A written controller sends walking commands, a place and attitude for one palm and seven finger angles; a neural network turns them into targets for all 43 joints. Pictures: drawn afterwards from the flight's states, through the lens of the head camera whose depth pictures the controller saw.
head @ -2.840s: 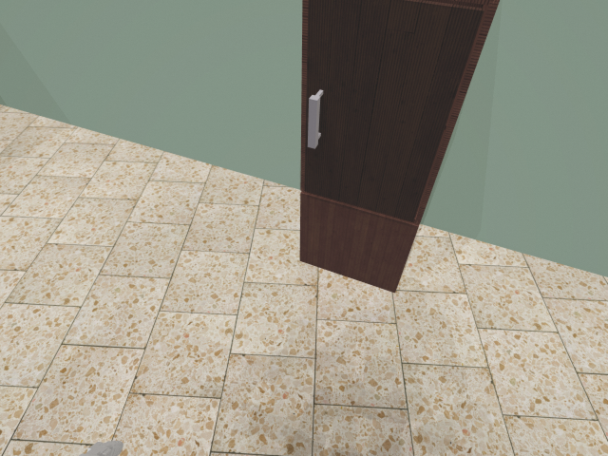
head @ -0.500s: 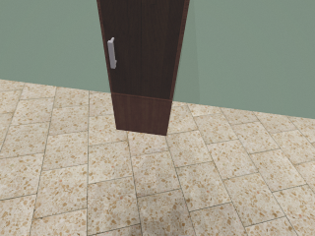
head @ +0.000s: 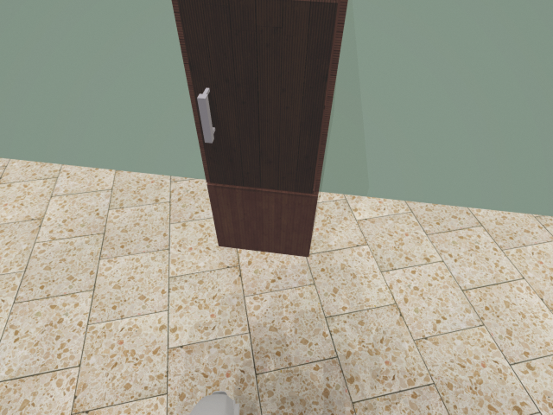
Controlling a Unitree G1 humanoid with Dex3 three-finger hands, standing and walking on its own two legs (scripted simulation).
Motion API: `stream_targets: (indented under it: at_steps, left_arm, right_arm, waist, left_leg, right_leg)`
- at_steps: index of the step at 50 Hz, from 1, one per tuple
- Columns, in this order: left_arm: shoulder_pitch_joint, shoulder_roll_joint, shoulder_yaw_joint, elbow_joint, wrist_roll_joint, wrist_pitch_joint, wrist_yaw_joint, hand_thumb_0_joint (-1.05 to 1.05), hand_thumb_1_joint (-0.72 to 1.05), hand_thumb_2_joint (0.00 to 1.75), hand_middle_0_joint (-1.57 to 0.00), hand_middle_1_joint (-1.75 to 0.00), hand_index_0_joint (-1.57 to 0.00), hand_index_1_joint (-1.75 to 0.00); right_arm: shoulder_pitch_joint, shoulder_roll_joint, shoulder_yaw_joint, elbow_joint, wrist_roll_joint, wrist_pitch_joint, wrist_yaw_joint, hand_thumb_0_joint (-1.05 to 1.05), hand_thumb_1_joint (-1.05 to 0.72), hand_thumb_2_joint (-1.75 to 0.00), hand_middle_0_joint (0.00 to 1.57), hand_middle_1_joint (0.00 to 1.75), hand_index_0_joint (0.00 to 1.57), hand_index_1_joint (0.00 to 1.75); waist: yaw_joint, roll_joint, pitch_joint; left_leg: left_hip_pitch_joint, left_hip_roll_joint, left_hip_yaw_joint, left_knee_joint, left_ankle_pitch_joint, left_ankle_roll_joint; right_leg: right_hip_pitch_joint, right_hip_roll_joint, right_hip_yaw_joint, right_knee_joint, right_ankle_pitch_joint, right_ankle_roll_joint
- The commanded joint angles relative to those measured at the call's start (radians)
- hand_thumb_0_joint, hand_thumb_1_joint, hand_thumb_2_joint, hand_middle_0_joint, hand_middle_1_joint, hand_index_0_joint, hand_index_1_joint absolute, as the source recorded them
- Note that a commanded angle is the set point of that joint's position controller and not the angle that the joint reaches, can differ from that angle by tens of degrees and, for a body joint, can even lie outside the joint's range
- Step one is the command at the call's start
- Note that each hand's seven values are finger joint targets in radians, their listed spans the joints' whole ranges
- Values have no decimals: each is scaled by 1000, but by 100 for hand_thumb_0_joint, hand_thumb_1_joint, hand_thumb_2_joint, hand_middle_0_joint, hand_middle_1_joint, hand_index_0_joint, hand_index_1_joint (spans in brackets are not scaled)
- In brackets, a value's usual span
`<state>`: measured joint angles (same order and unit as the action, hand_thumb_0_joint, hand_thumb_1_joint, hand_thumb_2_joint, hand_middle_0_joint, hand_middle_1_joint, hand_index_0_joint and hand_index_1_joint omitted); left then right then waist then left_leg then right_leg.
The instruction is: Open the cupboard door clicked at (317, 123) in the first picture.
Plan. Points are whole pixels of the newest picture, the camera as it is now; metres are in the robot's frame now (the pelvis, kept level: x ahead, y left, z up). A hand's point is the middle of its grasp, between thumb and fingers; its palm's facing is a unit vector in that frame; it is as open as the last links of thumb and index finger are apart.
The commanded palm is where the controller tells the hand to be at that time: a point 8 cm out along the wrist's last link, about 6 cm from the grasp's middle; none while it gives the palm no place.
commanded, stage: take the last steps up to it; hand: left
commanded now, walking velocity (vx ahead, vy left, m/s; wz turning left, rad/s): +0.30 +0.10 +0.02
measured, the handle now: (208, 115) +0.87 +0.27 -0.06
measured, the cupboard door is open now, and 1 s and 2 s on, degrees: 0 0 0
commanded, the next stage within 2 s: come to a stop and stand still in 0.58 s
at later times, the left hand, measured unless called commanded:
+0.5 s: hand (144, 338) +0.27 +0.27 -0.16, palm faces +0.02 -0.98 -0.19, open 7.3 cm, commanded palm none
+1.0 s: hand (159, 302) +0.36 +0.28 -0.19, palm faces +0.03 -0.98 -0.20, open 7.3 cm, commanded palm none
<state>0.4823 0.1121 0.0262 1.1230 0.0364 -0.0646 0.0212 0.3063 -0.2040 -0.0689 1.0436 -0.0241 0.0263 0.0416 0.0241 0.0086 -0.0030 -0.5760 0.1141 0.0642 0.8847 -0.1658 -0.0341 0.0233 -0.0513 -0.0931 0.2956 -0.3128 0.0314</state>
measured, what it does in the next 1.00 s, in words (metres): walks ahead: left foot, then right foot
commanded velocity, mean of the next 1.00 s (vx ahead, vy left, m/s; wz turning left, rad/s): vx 0.07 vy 0.03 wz -0.04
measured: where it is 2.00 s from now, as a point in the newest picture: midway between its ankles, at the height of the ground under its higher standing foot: outside the picture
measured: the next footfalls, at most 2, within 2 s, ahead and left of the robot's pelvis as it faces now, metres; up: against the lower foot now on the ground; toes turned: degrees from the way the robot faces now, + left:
left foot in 0.12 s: +0.18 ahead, +0.17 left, +0.00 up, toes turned +8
right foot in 0.66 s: +0.37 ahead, -0.04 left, +0.00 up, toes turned -10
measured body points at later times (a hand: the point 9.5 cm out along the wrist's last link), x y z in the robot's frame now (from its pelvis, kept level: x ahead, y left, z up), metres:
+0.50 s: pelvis +0.18 +0.10 +0.00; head +0.17 +0.09 +0.45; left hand +0.27 +0.33 -0.14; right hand +0.15 -0.12 -0.16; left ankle +0.14 +0.17 -0.74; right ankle +0.26 -0.03 -0.69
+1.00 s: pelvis +0.30 +0.10 -0.01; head +0.34 +0.11 +0.44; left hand +0.36 +0.33 -0.17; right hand +0.35 -0.14 -0.16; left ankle +0.34 +0.21 -0.73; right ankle +0.33 -0.03 -0.74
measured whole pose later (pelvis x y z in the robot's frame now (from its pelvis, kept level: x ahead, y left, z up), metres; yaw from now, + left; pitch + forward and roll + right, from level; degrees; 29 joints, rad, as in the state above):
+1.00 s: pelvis +0.30 +0.10 -0.01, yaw -1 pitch +0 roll -2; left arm 0.18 0.16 0.06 1.01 0.03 0.02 0.04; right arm 0.19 -0.18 -0.06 1.02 -0.01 0.03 -0.03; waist 0.01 0.00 0.09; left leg -0.39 0.05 0.06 0.71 -0.34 -0.04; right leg -0.30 -0.06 -0.14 0.55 -0.24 0.00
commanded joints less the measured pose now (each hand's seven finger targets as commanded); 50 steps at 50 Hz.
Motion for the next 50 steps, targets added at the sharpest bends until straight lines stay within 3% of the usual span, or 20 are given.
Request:
stream_targets:
  at_steps: [1, 3, 5, 6, 7, 9, 11, 15, 23, 28, 31, 32, 33, 34, 35, 37, 40, 46, 49, 50]
  left_arm:
    - [14, 201, 48, -30, 2, -18, 14, 0, 90, 90, -20, -30, -20, -30]
    - [4, 208, 54, -25, 6, -11, 12, 0, 90, 90, -20, -30, -20, -30]
    - [5, 193, 51, -24, -1, -4, 9, 0, 90, 90, -20, -30, -20, -30]
    - [60, 144, 45, -28, -16, 1, -1, 0, 90, 90, -20, -30, -20, -30]
    - [34, 97, 34, -66, -22, 6, -6, 0, 90, 90, -20, -30, -20, -30]
    - [-82, 97, 34, -101, -21, 9, -5, 0, 90, 90, -20, -30, -20, -30]
    - [-123, 100, 47, -83, -11, 12, -22, 0, 90, 90, -20, -30, -20, -30]
    - [-49, 60, 46, -66, 0, 49, -28, 0, 90, 90, -20, -30, -20, -30]
    - [-267, 86, 47, -169, -4, 55, -35, 0, 90, 90, -20, -30, -20, -30]
    - [-336, 69, 38, -202, -6, 40, -29, 0, 90, 90, -20, -30, -20, -30]
    - [-185, 86, 45, -150, -1, 23, -25, 0, 90, 90, -20, -30, -20, -30]
    - [-67, 132, 57, -111, 1, 9, -19, 0, 90, 90, -20, -30, -20, -30]
    - [33, 226, 79, -86, 5, -4, -6, 0, 90, 90, -20, -30, -20, -30]
    - [84, 266, 79, -74, -18, -3, -4, 0, 90, 90, -20, -30, -20, -30]
    - [0, 244, 78, -88, -20, -1, 4, 0, 90, 90, -20, -30, -20, -30]
    - [-165, 170, 47, -122, -17, 7, 16, 0, 90, 90, -20, -30, -20, -30]
    - [-251, 151, 45, -154, -6, 31, 31, 0, 90, 90, -20, -30, -20, -30]
    - [-262, 217, 73, -164, -7, 66, 28, 0, 90, 90, -20, -30, -20, -30]
    - [-291, 215, 73, -170, -11, 82, 24, 0, 90, 90, -20, -30, -20, -30]
    - [-292, 197, 69, -175, -16, 88, 21, 0, 90, 90, -20, -30, -20, -30]
  right_arm:
    - [-151, -7, 9, -128, 8, -45, 13, 0, -90, -90, 20, 30, 20, 30]
    - [-110, -15, 8, -116, 9, -56, 9, 0, -90, -90, 20, 30, 20, 30]
    - [137, -79, -7, -34, -2, -71, -12, 0, -90, -90, 20, 30, 20, 30]
    - [279, -195, -32, 3, -17, -80, -29, 0, -90, -90, 20, 30, 20, 30]
    - [347, -259, -43, 26, -4, -79, -45, 0, -90, -90, 20, 30, 20, 30]
    - [220, -203, -27, 10, 5, -73, -60, 0, -90, -90, 20, 30, 20, 30]
    - [74, -88, 7, -26, 1, -89, -60, 0, -90, -90, 20, 30, 20, 30]
    - [31, -28, 15, -18, 4, -112, -66, 0, -90, -90, 20, 30, 20, 30]
    - [114, -47, 6, 24, 3, -114, -65, 0, -90, -90, 20, 30, 20, 30]
    - [162, -46, 7, 59, -5, -103, -66, 0, -90, -90, 20, 30, 20, 30]
    - [158, -44, 14, 70, 2, -96, -69, 0, -90, -90, 20, 30, 20, 30]
    - [149, -36, 15, 64, 11, -100, -64, 0, -90, -90, 20, 30, 20, 30]
    - [179, 14, 20, 42, 19, -104, -55, 0, -90, -90, 20, 30, 20, 30]
    - [158, -2, 21, 19, 16, -97, -58, 0, -90, -90, 20, 30, 20, 30]
    - [137, -8, 17, 27, 16, -87, -64, 0, -90, -90, 20, 30, 20, 30]
    - [80, 37, 28, 34, 19, -60, -69, 0, -90, -90, 20, 30, 20, 30]
    - [118, 89, 30, 42, 22, -8, -70, 0, -90, -90, 20, 30, 20, 30]
    - [40, 25, 7, -23, 14, 12, -64, 0, -90, -90, 20, 30, 20, 30]
    - [58, 7, 0, -26, 14, 3, -65, 0, -90, -90, 20, 30, 20, 30]
    - [88, -17, -2, -20, 12, -6, -64, 0, -90, -90, 20, 30, 20, 30]
  waist:
    - [11, -168, 173]
    - [-7, -169, 149]
    - [-108, -36, 17]
    - [-139, 222, -125]
    - [-146, 388, -171]
    - [-119, 248, -88]
    - [-64, 98, 41]
    - [5, 84, 68]
    - [-27, 12, 139]
    - [-54, 36, 135]
    - [14, 7, 55]
    - [61, -49, -22]
    - [75, -251, -118]
    - [74, -243, -139]
    - [55, -154, -112]
    - [1, -32, -2]
    - [-47, -52, 13]
    - [-24, -163, -30]
    - [-52, -187, -43]
    - [-68, -115, -62]
  left_leg:
    - [13, 3, 20, -157, -27, 23]
    - [142, -28, 55, -232, -82, 43]
    - [495, -76, 67, -361, -46, 60]
    - [707, 110, -148, -408, -25, 106]
    - [772, 288, -468, -563, -13, 178]
    - [630, 289, -446, -640, -122, 199]
    - [409, 216, -280, -650, -91, 173]
    - [290, 156, -122, -715, -27, 172]
    - [439, 175, -104, -744, 61, 236]
    - [498, 176, -53, -631, 260, 221]
    - [461, 108, 24, -411, 395, 159]
    - [369, 62, 64, -234, 340, 121]
    - [136, -54, 130, 25, -11, 70]
    - [49, -112, 75, 247, -429, 51]
    - [58, -68, -24, 304, -400, 55]
    - [136, -19, -60, 230, -328, 31]
    - [240, -33, -30, 38, -285, 8]
    - [206, -63, -12, -83, -230, -12]
    - [345, -69, 9, -308, -37, -8]
    - [430, -36, -11, -415, 112, 3]
  right_leg:
    - [-136, -268, 121, -107, 178, -135]
    - [-157, -259, 94, -25, 247, -125]
    - [-237, -170, 2, 322, 369, -87]
    - [-385, -46, -76, 626, 86, -48]
    - [-586, 57, -27, 908, -306, -35]
    - [-667, -31, 82, 1087, -194, -68]
    - [-635, -92, 87, 1040, -34, -63]
    - [-555, -87, 63, 921, 56, -37]
    - [-644, -94, 52, 573, 117, -18]
    - [-533, -42, 0, 378, 68, -43]
    - [-260, 26, -52, 221, 160, -67]
    - [-74, -36, 32, 197, 236, -98]
    - [138, -278, 357, 139, 365, -192]
    - [152, -408, 519, 34, 503, -298]
    - [64, -393, 460, 27, 516, -312]
    - [-188, -329, 296, 18, 642, -262]
    - [-319, -261, 105, 47, 741, -215]
    - [-232, -264, 114, 107, 716, -223]
    - [-289, -215, 88, 192, 563, -160]
    - [-327, -169, 55, 265, 414, -114]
